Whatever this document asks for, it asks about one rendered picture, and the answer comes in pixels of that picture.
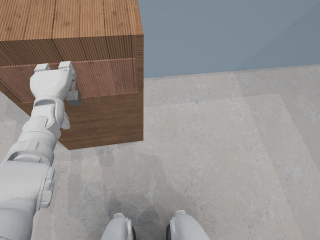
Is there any drawer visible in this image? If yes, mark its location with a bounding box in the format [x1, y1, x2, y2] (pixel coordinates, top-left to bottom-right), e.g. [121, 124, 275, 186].
[0, 57, 137, 103]

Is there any robot left shin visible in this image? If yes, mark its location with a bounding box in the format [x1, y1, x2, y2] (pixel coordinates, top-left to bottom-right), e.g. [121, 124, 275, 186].
[113, 213, 126, 219]

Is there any left robot upper arm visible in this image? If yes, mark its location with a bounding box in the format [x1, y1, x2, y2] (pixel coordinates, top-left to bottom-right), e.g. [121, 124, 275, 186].
[0, 160, 55, 240]

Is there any handle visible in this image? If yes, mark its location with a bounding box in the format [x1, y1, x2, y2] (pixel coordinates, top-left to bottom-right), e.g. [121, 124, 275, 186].
[66, 81, 81, 106]

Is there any robot left thigh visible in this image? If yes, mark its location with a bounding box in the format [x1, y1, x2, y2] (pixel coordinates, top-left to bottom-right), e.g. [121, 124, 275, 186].
[101, 217, 133, 240]

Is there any cabinet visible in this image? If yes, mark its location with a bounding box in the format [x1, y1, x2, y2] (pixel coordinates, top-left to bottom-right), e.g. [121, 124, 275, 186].
[0, 0, 144, 150]

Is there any left robot forearm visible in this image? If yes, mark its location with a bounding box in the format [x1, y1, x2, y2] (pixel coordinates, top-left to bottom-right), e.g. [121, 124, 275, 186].
[0, 96, 65, 170]

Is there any robot left hand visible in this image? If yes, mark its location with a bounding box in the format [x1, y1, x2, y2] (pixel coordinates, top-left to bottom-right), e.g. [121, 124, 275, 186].
[30, 61, 77, 130]

